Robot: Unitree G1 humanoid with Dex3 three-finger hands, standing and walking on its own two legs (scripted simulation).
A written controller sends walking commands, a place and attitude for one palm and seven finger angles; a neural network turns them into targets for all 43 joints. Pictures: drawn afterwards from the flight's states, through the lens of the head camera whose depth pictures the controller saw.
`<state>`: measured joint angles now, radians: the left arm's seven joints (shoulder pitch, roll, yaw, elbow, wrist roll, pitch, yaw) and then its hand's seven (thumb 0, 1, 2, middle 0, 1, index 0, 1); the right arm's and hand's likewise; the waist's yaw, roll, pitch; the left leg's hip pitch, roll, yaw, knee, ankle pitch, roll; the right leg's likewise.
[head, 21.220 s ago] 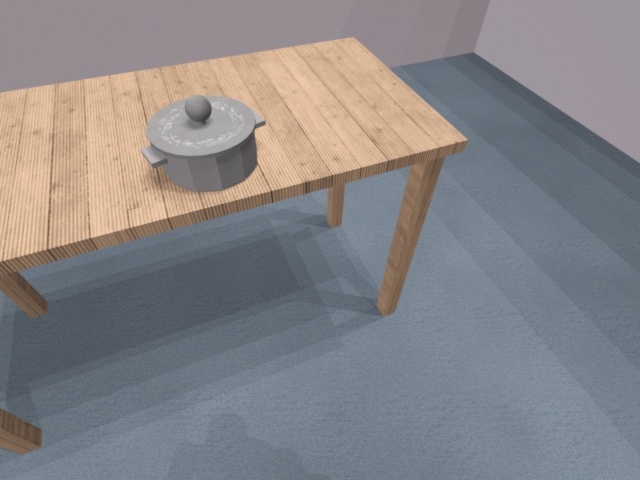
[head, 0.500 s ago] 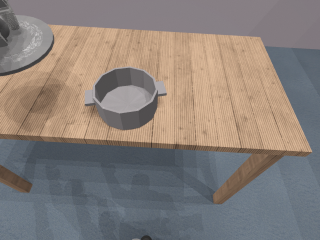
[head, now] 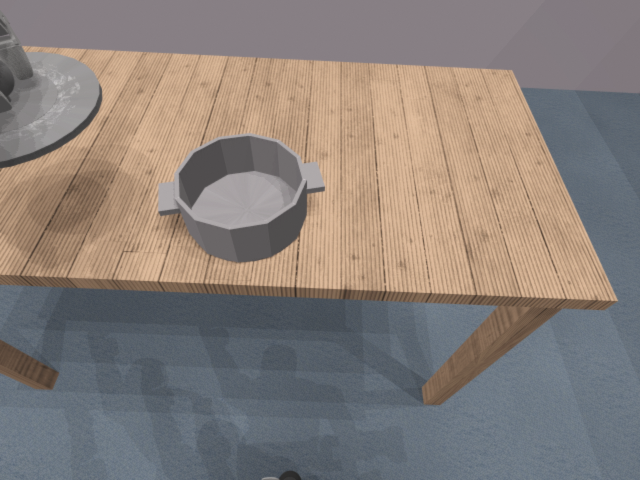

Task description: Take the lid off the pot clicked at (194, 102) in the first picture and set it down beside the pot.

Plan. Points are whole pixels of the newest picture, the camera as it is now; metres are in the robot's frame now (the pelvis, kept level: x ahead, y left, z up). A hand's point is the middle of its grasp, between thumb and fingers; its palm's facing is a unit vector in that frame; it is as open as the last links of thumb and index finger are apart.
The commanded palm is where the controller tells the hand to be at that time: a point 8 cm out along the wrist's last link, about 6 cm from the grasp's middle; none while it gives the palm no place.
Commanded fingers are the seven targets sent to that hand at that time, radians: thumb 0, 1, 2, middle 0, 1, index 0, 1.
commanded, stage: lower the lid onto the table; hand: left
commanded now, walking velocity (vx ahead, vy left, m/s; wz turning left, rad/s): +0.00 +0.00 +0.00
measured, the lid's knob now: out of the picture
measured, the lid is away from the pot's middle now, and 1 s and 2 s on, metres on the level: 0.24 0.23 0.24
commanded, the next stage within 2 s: none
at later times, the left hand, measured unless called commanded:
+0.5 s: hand out of the picture +0.47 +0.32 +0.22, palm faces -0.34 -0.21 -0.92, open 7.0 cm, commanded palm +0.49 +0.33 +0.29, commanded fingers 0.00 0.85 0.67 -0.88 -1.06 -0.89 -1.06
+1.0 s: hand (18, 129) +0.47 +0.32 +0.18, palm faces -0.40 -0.18 -0.90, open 7.0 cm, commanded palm +0.50 +0.32 +0.25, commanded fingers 0.00 0.85 0.67 -0.88 -1.06 -0.89 -1.06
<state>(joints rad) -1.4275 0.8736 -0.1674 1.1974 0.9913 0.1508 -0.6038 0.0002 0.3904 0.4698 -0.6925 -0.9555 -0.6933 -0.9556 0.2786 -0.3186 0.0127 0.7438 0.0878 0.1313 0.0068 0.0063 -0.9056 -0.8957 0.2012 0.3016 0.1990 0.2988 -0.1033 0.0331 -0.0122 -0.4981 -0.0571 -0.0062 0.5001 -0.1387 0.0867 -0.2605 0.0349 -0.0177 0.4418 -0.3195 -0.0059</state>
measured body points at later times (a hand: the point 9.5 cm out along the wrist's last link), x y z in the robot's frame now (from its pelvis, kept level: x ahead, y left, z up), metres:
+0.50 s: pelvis +0.00 +0.00 +0.00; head +0.07 +0.01 +0.44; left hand +0.48 +0.33 +0.27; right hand +0.03 -0.29 -0.12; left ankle +0.06 +0.06 -0.73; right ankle -0.07 -0.12 -0.73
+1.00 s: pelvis +0.00 +0.01 -0.01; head +0.06 +0.02 +0.44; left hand +0.48 +0.33 +0.23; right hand +0.02 -0.28 -0.13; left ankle +0.06 +0.06 -0.73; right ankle -0.07 -0.12 -0.73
